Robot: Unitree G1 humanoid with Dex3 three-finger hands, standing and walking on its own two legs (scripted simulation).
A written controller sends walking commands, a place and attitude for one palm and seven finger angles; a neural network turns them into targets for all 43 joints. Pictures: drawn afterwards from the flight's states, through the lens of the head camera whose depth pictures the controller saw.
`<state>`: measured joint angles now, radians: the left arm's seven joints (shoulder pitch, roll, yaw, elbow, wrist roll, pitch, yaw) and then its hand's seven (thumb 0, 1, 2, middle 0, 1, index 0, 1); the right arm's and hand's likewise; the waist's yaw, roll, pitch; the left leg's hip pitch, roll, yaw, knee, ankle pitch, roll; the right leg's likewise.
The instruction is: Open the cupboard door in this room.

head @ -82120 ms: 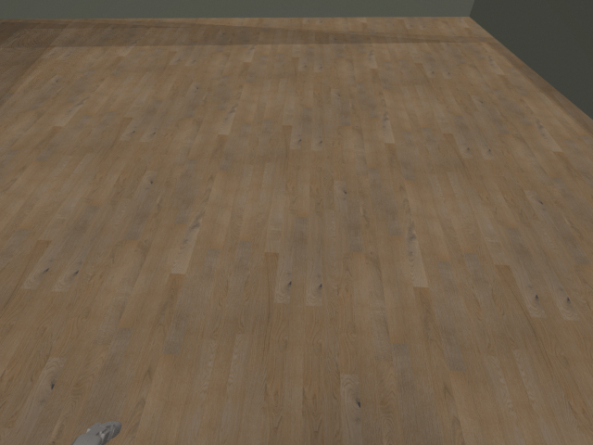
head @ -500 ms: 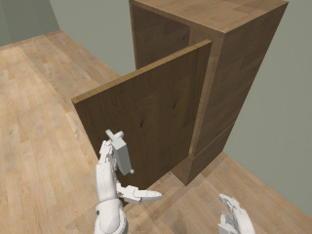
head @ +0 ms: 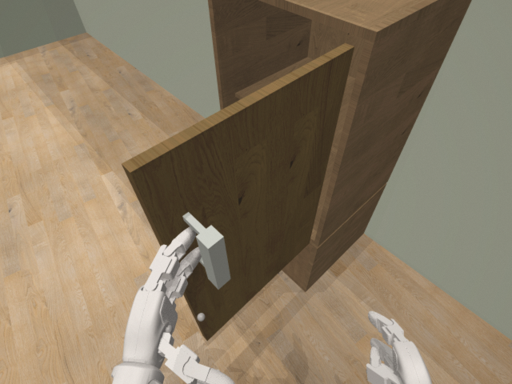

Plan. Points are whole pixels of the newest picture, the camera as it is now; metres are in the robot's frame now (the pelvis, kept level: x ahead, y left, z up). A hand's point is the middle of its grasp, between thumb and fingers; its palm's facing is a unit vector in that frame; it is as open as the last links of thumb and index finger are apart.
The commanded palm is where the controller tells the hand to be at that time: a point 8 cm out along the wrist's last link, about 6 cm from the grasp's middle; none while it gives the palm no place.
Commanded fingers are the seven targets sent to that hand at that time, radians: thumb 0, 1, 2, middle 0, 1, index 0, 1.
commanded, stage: slide the hand sideways off the handle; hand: left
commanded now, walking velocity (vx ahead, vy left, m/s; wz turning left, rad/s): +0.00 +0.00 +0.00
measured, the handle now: (205, 250) +0.29 +0.09 +0.09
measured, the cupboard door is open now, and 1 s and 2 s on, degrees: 91 91 91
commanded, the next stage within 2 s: draw the hand back to the body in 0.66 s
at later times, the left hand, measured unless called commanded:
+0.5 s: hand (162, 338) +0.17 +0.12 +0.08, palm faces -0.02 -1.00 -0.03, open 16.0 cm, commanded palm +0.13 +0.19 +0.08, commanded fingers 0.00 -0.50 0.30 -0.15 -0.30 -0.15 -0.30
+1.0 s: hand (117, 344) +0.16 +0.16 +0.11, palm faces +0.00 -1.00 -0.05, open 16.3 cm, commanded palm +0.12 +0.22 +0.11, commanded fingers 0.00 -0.50 0.30 -0.15 -0.30 -0.15 -0.30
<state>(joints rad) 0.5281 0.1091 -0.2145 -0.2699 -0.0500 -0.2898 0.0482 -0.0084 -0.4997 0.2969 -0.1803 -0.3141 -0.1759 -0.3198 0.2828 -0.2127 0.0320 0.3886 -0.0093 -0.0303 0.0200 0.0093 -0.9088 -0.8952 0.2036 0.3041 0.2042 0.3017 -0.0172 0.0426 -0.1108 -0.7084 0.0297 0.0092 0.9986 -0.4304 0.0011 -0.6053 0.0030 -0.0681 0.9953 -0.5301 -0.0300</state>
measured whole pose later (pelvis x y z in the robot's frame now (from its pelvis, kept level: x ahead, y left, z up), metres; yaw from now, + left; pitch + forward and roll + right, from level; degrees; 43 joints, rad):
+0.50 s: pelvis +0.01 -0.01 -0.01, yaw +0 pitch +9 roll -1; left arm 0.68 0.18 -0.04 -0.34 -0.18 -0.32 -0.11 -0.01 -0.50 0.30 -0.21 -0.32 -0.22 -0.34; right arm 0.27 -0.21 0.01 0.39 0.02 -0.03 -0.03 0.01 -0.91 -0.90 0.20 0.30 0.20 0.30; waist 0.00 0.04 -0.13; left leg -0.75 0.04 -0.01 1.04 -0.46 -0.01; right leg -0.63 0.02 -0.08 1.03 -0.56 -0.04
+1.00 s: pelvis +0.00 +0.01 +0.00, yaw +1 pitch +8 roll -3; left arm 0.69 0.22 0.05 -0.44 -0.25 -0.27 -0.16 -0.01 -0.50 0.30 -0.15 -0.30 -0.15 -0.30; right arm 0.28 -0.20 0.02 0.39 0.04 -0.06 -0.06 0.01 -0.91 -0.90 0.20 0.30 0.20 0.30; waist 0.02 0.07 -0.14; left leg -0.73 0.04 -0.02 1.05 -0.45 0.01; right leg -0.60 0.01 -0.09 1.00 -0.53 -0.02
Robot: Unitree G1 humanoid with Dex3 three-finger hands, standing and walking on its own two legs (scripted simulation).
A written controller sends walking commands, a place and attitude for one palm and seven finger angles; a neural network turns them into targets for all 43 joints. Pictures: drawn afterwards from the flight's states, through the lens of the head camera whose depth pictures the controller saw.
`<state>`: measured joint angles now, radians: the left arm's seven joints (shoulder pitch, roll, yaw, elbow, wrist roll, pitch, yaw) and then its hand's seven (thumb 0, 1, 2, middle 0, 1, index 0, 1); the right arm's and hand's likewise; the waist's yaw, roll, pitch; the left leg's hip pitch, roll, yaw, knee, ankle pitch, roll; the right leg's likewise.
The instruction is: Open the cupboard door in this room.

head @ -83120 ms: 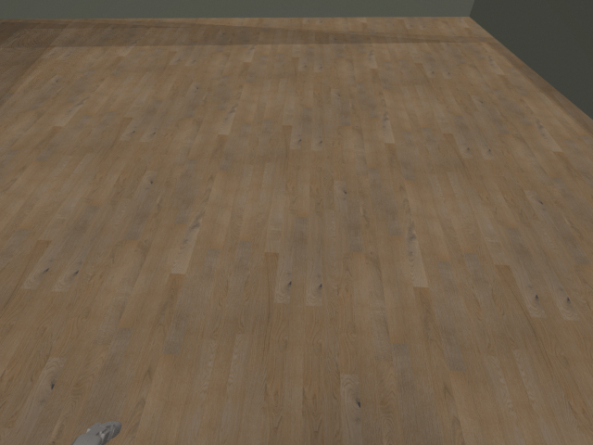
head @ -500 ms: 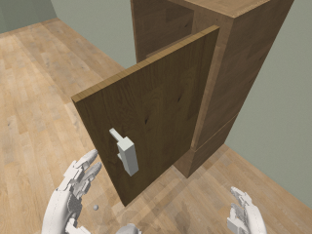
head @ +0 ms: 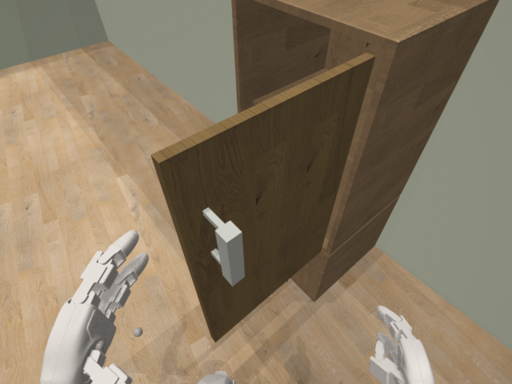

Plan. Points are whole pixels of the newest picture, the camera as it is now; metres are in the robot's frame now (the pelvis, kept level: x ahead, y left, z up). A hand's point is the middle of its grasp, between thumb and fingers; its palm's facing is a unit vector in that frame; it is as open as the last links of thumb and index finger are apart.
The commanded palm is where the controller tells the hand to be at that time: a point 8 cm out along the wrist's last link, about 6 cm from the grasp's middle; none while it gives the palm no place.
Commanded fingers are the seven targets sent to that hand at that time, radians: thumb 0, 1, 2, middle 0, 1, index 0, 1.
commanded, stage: draw the hand back to the body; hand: left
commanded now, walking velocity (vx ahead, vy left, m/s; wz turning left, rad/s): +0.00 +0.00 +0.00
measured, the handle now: (222, 246) +0.30 +0.08 +0.09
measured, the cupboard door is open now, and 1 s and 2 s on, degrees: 91 91 91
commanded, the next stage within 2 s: step back with the hand held close in 1.34 s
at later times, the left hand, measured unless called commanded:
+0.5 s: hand (79, 294) +0.19 +0.22 +0.15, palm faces +0.24 -0.91 -0.33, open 14.5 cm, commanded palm +0.15 +0.26 +0.18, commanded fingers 0.00 0.13 0.57 -0.17 -0.30 -0.17 -0.30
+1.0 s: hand (30, 208) +0.24 +0.26 +0.23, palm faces +0.43 -0.80 -0.42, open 8.7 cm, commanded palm +0.19 +0.30 +0.24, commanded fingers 0.00 0.90 0.90 -0.20 -0.30 -0.20 -0.30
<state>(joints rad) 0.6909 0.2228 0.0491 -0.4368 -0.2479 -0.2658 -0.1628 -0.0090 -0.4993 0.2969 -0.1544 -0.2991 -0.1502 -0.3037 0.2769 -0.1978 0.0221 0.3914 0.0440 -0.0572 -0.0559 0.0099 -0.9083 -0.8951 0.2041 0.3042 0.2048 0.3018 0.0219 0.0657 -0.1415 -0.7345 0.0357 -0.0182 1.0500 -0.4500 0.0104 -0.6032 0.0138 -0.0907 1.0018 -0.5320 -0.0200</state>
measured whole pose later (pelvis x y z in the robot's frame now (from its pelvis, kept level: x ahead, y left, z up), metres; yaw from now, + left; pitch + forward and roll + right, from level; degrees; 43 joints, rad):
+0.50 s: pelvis +0.02 +0.01 +0.04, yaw +0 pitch +2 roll -2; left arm 0.67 0.31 0.13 -0.51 -0.07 -0.03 0.10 -0.01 -0.19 0.43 -0.17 -0.30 -0.16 -0.30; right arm 0.28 -0.21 0.06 0.47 0.03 -0.09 -0.12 0.01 -0.91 -0.90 0.20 0.30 0.20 0.30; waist 0.05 0.06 -0.08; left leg -0.45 0.03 0.01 0.77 -0.36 0.03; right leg -0.32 0.01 -0.06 0.70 -0.41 0.00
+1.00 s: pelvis +0.05 +0.01 +0.07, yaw -2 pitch -2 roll +0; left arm 0.49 0.37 0.34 -0.46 -0.07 -0.03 0.13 0.01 0.66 0.80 -0.20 -0.30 -0.20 -0.30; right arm 0.20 -0.23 0.04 0.59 0.00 -0.08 -0.08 0.01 -0.91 -0.89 0.21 0.30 0.21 0.30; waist 0.07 0.05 -0.01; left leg -0.17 0.00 0.05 0.47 -0.27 0.02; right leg -0.06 0.00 -0.03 0.41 -0.32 0.00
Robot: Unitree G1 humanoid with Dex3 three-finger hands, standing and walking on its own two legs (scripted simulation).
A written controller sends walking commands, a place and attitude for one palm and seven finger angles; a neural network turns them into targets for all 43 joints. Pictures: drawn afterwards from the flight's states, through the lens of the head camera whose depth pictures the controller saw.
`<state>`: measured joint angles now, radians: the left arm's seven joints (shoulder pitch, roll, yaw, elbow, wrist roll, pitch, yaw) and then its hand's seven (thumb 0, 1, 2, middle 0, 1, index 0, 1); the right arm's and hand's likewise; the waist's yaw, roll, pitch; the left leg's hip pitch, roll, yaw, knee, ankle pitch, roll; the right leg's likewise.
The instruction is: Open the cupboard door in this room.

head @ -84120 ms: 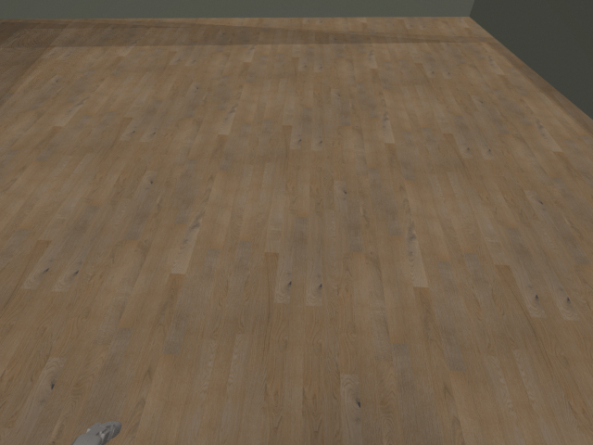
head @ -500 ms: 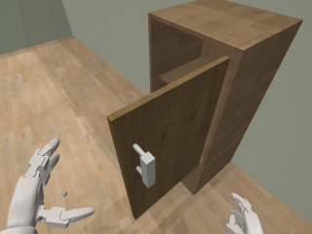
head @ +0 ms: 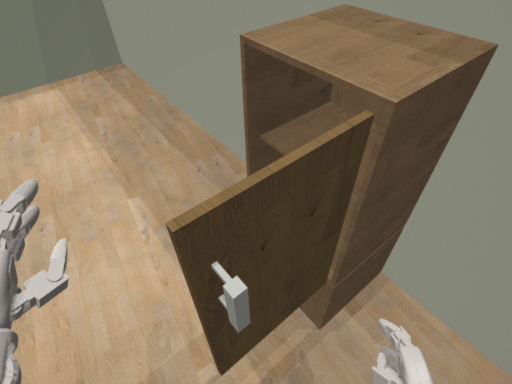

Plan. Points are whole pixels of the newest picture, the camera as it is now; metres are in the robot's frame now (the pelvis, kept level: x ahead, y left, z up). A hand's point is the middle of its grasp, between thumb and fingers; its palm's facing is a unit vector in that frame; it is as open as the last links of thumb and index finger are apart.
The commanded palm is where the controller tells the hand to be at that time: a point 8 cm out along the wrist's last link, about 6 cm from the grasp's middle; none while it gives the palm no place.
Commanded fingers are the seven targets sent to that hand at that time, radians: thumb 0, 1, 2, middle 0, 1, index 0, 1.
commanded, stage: draw the hand back to the body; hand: left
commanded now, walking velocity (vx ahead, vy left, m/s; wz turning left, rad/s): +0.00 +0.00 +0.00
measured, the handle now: (229, 295) +0.25 +0.08 +0.02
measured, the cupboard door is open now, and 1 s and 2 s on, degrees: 91 91 91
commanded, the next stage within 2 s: step back with the hand held close in 0.34 s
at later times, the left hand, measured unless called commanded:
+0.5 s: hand (69, 285) +0.17 +0.24 +0.16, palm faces +0.45 -0.80 -0.40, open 7.4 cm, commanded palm +0.12 +0.28 +0.18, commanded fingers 0.00 0.90 0.90 -0.20 -0.30 -0.20 -0.30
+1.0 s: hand (15, 324) +0.13 +0.27 +0.16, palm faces +0.35 -0.79 -0.50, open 7.4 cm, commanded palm +0.07 +0.31 +0.18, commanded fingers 0.00 0.90 0.90 -0.20 -0.30 -0.20 -0.30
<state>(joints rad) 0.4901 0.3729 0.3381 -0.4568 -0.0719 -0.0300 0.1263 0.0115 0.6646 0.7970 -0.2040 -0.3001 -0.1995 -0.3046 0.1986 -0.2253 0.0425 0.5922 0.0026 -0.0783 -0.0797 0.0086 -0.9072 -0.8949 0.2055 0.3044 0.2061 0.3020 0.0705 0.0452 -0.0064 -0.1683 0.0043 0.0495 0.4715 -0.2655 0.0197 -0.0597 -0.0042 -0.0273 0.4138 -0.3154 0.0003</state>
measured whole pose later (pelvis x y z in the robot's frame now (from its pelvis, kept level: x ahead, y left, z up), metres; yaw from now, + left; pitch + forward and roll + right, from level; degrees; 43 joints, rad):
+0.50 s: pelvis -0.01 -0.02 +0.00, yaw +0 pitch -4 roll +0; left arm 0.46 0.35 0.33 -0.38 -0.08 -0.06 0.10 0.02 0.89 0.90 -0.21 -0.30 -0.21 -0.30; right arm 0.19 -0.23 0.02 0.62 0.01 -0.05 -0.08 0.01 -0.91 -0.90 0.20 0.30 0.20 0.30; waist 0.06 0.07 0.02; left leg -0.12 0.04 0.03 0.42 -0.22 -0.01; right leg -0.01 0.03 -0.04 0.36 -0.27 -0.03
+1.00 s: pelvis -0.08 +0.02 +0.00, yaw -2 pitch -1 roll -2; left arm 0.57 0.44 0.42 -0.51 -0.05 -0.15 0.14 0.02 0.89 0.90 -0.22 -0.30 -0.21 -0.31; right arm 0.19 -0.23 -0.01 0.53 0.02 0.01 -0.08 0.01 -0.91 -0.89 0.20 0.30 0.20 0.30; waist 0.00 0.01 0.04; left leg -0.33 0.02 0.08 0.49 -0.15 0.05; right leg -0.25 0.01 0.00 0.47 -0.20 0.02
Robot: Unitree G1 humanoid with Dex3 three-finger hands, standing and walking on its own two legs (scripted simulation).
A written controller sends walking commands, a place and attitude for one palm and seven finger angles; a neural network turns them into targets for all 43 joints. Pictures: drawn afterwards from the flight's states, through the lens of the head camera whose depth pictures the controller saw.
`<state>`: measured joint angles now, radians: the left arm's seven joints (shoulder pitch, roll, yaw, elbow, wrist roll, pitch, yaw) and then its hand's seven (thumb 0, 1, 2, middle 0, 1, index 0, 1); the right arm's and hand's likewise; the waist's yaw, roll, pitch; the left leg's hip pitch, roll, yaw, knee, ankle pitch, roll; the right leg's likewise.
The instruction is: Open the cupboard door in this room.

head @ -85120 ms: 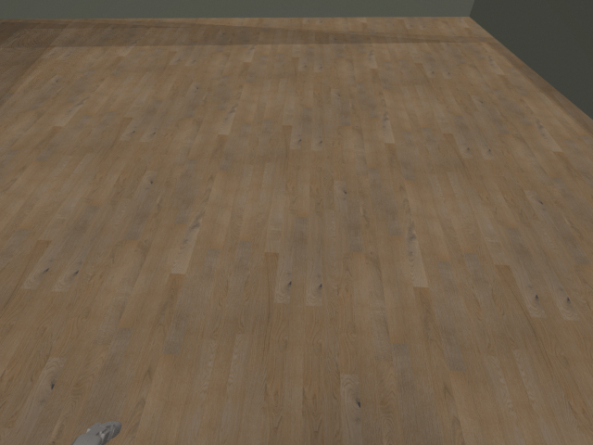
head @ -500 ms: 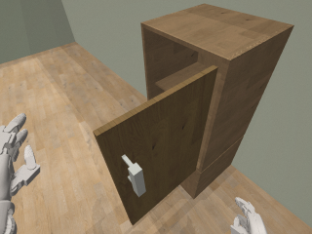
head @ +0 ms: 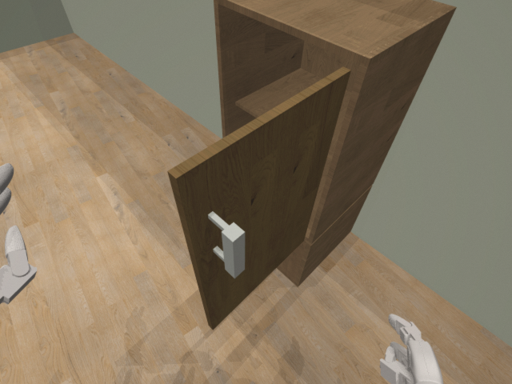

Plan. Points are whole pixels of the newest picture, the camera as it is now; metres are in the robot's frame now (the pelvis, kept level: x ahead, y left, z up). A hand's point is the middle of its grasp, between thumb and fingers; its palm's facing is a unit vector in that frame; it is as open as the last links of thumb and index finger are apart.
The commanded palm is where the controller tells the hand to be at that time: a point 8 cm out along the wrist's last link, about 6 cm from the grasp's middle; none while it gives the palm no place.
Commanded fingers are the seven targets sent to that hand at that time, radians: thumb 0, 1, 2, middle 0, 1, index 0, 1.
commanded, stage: step back with the hand held close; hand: left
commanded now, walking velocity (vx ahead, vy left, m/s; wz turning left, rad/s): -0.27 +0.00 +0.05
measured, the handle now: (225, 244) +0.33 +0.07 +0.03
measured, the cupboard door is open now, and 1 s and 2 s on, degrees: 91 91 91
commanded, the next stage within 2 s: stop stepping back and stand still in 0.46 s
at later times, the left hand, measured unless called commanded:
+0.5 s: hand out of the picture +0.10 +0.30 +0.17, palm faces +0.51 -0.75 -0.42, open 7.4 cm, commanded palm +0.01 +0.32 +0.18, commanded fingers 0.00 0.90 0.90 -0.20 -0.30 -0.20 -0.30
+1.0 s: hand out of the picture +0.03 +0.26 +0.16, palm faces +0.47 -0.80 -0.38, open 7.4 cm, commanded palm -0.04 +0.29 +0.18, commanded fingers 0.00 0.90 0.90 -0.20 -0.30 -0.20 -0.30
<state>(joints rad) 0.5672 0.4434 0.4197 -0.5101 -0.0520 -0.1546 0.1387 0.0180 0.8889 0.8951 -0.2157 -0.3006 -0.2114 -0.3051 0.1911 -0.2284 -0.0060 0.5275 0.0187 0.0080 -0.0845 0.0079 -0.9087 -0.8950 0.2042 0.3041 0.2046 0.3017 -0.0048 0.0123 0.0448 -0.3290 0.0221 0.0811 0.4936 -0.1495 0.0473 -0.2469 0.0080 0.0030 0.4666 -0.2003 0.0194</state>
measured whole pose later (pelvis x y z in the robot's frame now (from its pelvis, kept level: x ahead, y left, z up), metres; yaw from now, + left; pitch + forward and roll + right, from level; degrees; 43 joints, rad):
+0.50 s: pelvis -0.11 +0.02 -0.01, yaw +3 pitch -1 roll -3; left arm 0.44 0.43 0.45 -0.51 -0.03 -0.21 0.18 0.02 0.89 0.90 -0.21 -0.30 -0.21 -0.31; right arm 0.16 -0.17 -0.01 0.61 -0.02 -0.11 -0.06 0.01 -0.91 -0.89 0.21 0.30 0.21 0.30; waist 0.00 -0.01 0.08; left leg -0.40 0.02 0.02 0.56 -0.15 0.05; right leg -0.48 0.08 0.06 1.00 -0.44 0.02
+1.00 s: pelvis -0.18 -0.01 -0.01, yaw -1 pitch -1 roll +1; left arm 0.48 0.39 0.41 -0.39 -0.05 -0.17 0.17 0.02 0.89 0.90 -0.21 -0.30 -0.21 -0.31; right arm 0.28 -0.25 -0.02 0.69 0.01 -0.09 -0.09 0.01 -0.91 -0.89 0.20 0.30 0.20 0.30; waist -0.01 -0.04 -0.04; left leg -0.29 -0.02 0.07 0.55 -0.25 0.03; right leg -0.14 0.00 -0.02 0.62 -0.39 0.00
